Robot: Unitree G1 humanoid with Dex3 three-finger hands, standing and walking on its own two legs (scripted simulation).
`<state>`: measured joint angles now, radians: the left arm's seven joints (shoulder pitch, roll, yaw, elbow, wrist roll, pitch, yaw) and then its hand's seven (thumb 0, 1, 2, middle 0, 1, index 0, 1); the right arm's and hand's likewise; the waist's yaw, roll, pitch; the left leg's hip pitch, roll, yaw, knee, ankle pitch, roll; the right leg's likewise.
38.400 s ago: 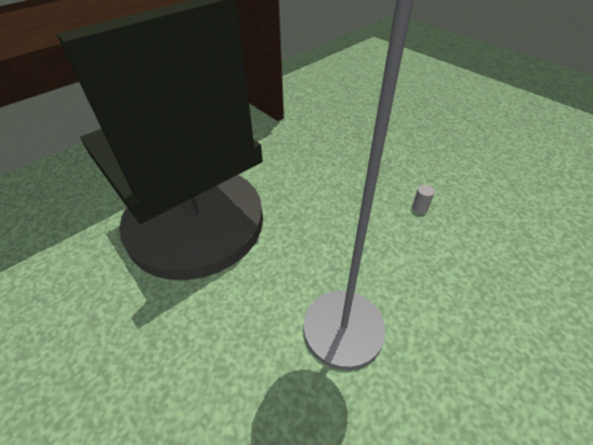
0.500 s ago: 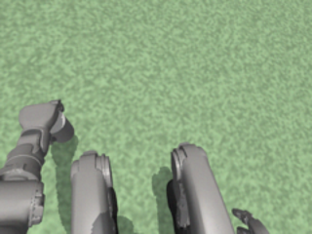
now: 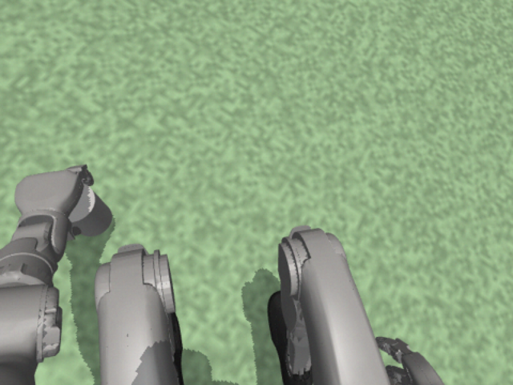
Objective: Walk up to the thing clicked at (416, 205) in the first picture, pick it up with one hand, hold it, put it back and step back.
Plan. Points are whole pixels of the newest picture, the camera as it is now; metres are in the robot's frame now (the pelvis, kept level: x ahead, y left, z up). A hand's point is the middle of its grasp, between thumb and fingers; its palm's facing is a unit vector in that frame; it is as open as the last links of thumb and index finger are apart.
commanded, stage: lower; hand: left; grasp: from above
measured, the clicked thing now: (83, 211) +0.41 +0.29 -0.24
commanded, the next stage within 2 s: rest in 0.04 s
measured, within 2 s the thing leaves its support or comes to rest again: rests again in 0.28 s
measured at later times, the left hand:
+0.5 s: hand (70, 215) +0.40 +0.30 -0.21, palm faces -0.47 -0.11 -0.88, open 10.0 cm
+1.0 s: hand (74, 215) +0.40 +0.30 -0.23, palm faces -0.44 -0.10 -0.89, open 12.8 cm
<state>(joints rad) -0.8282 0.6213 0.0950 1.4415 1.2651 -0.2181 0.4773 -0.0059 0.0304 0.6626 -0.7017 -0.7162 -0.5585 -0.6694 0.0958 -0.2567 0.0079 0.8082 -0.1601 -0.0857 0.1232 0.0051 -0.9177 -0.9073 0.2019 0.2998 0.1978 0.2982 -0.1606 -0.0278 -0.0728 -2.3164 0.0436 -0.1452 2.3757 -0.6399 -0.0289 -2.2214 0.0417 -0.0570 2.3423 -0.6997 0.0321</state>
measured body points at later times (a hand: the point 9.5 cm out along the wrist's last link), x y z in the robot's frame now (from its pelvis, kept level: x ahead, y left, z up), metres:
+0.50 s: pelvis +0.01 +0.00 -0.02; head +0.24 +0.06 +0.36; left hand +0.42 +0.30 -0.16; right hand +0.09 -0.27 -0.14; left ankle +0.09 +0.14 -0.30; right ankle +0.09 -0.12 -0.30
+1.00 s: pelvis +0.01 +0.00 -0.03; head +0.23 +0.08 +0.35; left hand +0.42 +0.30 -0.18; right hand +0.08 -0.26 -0.14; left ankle +0.09 +0.14 -0.30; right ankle +0.09 -0.12 -0.30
